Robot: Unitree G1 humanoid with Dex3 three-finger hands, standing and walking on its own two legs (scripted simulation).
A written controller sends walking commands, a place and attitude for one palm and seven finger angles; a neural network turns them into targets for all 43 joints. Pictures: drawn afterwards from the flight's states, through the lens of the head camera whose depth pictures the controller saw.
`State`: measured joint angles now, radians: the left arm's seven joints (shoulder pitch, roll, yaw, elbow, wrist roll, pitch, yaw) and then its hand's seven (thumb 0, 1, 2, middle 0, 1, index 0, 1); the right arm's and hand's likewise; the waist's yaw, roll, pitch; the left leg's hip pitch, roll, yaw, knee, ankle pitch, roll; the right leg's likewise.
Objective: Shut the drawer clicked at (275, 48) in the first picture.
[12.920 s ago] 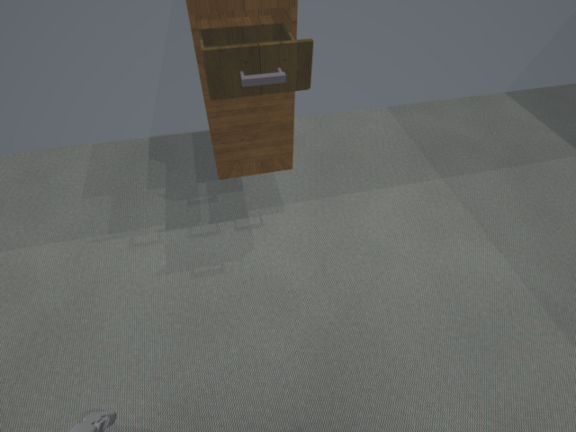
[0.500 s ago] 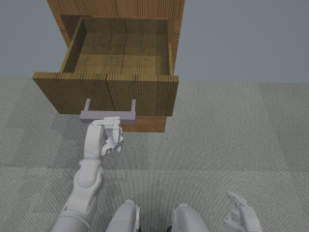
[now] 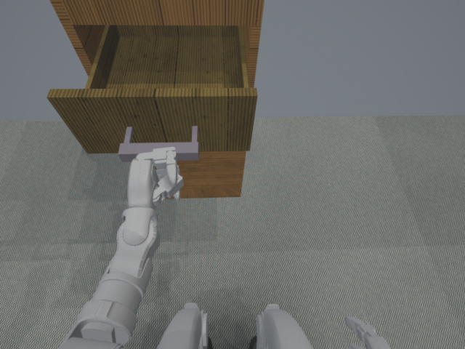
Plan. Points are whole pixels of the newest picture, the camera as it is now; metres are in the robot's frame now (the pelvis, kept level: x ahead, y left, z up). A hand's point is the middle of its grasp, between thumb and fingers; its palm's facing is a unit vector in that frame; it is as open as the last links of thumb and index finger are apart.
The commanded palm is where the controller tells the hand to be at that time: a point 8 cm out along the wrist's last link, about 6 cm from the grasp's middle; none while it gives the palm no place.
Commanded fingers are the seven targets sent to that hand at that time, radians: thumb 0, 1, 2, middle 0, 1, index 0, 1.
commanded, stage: push the drawer shut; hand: left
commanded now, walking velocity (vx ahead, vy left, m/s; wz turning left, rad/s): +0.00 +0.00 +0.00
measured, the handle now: (161, 141) +0.47 +0.13 +0.04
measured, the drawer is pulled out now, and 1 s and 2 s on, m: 0.20 0.06 0.00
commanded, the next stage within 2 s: pull the fist back off the drawer in 1.98 s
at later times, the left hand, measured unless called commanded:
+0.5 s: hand (183, 143) +0.47 +0.09 +0.04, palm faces +0.04 -1.00 -0.05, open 3.1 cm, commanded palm +0.45 +0.14 +0.04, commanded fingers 0.00 0.90 0.90 -1.40 -1.60 -1.40 -1.60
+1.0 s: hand (184, 119) +0.53 +0.09 +0.04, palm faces +0.05 -1.00 -0.04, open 3.1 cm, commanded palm +0.51 +0.14 +0.04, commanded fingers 0.00 0.90 0.90 -1.40 -1.60 -1.40 -1.60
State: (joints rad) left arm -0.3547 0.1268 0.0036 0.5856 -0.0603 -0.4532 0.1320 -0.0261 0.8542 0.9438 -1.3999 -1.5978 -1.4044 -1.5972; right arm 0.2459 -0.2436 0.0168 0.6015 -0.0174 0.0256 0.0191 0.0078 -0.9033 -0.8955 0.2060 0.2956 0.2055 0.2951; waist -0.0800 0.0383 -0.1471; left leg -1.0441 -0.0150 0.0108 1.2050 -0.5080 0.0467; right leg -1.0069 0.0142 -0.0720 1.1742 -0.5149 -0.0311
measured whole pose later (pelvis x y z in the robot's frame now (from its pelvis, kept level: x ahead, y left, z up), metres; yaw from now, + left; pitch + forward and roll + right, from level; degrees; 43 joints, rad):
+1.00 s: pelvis +0.00 -0.01 -0.01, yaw -1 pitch +27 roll -2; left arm -0.94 0.32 0.29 1.17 0.00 -0.51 0.07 -0.01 0.86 0.95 -1.40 -1.60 -1.40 -1.60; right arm 0.33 -0.25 0.03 0.64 -0.06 0.06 0.04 0.00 -0.90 -0.90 0.21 0.30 0.21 0.29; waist -0.19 0.05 -0.14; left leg -1.21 0.01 0.00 1.25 -0.51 0.03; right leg -1.17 0.04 -0.08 1.21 -0.51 -0.05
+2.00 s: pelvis -0.02 +0.00 -0.04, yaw -3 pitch +32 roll -6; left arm -1.31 0.56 0.33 1.38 0.10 -0.40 0.08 0.03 0.72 1.02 -1.40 -1.60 -1.40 -1.60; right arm 0.39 -0.26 0.09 0.65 -0.09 0.03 0.05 0.00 -0.90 -0.90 0.21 0.30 0.21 0.30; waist -0.32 0.06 -0.12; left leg -1.42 0.02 -0.04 1.35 -0.49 0.05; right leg -1.35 0.05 -0.13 1.25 -0.47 -0.04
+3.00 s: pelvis +0.02 +0.00 -0.01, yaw -4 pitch +30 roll -4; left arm -0.93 0.39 0.38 1.01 0.00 -0.40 0.04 0.01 0.85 0.89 -1.40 -1.60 -1.40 -1.60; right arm 0.39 -0.24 0.03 0.60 -0.06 0.09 0.09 0.00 -0.90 -0.90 0.21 0.30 0.21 0.29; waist -0.22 0.06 -0.14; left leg -1.21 0.03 0.01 1.23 -0.54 0.05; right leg -1.16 0.07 -0.06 1.15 -0.51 -0.03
